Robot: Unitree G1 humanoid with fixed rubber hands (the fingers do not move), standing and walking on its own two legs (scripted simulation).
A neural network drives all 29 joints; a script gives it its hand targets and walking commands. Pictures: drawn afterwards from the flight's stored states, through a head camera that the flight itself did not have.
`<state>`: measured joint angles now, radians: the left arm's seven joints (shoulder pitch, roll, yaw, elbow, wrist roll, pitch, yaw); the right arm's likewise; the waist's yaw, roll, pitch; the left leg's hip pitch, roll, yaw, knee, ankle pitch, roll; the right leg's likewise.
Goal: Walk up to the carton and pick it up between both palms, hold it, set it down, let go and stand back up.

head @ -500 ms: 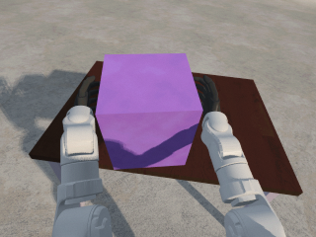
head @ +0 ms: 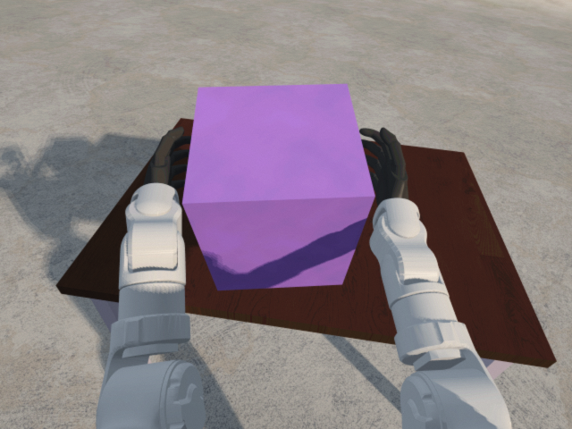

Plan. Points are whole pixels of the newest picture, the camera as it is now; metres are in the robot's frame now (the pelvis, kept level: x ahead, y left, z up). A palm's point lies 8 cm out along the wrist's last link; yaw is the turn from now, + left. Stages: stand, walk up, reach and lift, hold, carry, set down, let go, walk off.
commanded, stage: set down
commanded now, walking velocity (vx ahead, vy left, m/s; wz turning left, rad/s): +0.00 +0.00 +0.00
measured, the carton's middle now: (277, 195) +0.42 +0.00 +0.13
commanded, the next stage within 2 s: none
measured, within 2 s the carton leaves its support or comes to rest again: neither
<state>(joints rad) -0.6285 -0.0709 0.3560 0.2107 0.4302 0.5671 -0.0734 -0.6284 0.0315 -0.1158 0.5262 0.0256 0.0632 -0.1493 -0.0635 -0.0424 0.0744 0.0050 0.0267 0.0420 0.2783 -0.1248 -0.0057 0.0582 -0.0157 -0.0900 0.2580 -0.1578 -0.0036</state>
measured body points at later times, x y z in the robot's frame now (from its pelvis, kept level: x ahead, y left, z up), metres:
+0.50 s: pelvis +0.03 +0.00 +0.00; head +0.02 +0.02 +0.45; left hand +0.42 +0.16 +0.13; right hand +0.41 -0.14 +0.15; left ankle +0.03 +0.12 -0.75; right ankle +0.00 -0.11 -0.75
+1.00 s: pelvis +0.02 +0.00 +0.00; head +0.01 +0.02 +0.45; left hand +0.43 +0.16 +0.11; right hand +0.42 -0.14 +0.13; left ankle +0.03 +0.12 -0.75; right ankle +0.00 -0.11 -0.75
